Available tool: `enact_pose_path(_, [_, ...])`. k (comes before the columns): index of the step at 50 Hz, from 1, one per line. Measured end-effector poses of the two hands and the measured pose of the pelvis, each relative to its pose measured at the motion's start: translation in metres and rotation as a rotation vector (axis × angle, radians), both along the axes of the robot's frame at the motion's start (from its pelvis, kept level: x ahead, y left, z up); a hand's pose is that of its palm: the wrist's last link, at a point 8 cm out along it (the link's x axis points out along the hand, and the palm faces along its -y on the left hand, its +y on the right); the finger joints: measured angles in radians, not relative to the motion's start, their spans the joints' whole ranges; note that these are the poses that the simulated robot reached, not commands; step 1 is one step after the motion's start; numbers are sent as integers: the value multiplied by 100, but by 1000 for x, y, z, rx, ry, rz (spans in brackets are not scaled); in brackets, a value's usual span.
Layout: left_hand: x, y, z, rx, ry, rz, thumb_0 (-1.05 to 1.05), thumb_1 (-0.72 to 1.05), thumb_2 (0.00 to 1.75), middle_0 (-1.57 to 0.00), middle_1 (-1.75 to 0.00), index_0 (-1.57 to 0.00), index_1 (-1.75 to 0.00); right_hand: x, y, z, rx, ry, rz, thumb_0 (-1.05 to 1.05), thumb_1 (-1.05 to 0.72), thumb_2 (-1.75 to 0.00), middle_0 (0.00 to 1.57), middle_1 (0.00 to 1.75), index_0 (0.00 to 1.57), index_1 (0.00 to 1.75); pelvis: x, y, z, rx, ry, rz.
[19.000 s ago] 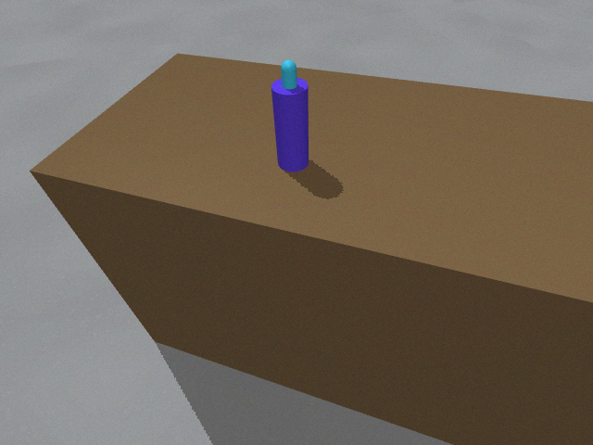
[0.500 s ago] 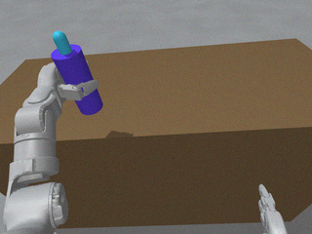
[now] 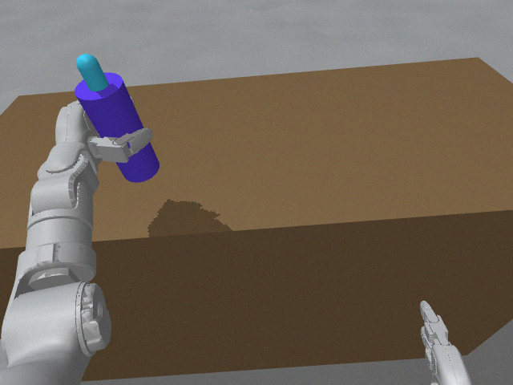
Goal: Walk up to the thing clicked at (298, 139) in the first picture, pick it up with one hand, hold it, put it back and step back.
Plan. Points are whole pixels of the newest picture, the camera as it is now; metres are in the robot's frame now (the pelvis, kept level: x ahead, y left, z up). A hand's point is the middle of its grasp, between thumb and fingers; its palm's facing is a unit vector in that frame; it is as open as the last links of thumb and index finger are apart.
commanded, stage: crouch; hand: left
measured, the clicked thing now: (117, 121) +0.45 +0.19 +0.23
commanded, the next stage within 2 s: lower in 0.78 s
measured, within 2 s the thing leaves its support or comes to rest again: rests again in 1.56 s
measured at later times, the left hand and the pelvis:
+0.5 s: hand (129, 128) +0.48 +0.19 +0.20, palm faces +0.16 -0.99 -0.01, open 9.0 cm; pelvis +0.01 +0.00 +0.00, yaw +0 degrees
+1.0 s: hand (135, 133) +0.50 +0.19 +0.18, palm faces +0.15 -0.99 +0.00, open 9.0 cm; pelvis +0.01 +0.00 +0.00, yaw -1 degrees
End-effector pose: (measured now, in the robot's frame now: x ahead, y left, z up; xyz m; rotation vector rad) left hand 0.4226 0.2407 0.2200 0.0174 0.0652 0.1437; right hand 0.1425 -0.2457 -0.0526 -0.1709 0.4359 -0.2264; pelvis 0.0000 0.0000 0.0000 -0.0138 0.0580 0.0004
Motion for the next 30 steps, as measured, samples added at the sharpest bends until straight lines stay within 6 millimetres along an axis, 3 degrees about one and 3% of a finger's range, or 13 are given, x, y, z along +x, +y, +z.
enact_pose_path(30, [31,-1,-22,-17,2,13,-3,-40,117,-70,-116,-82,-123,4,-4,-4,18,124,-44,-1,57,-5,6,5,6,5,7,-1,4,-3,38,-7])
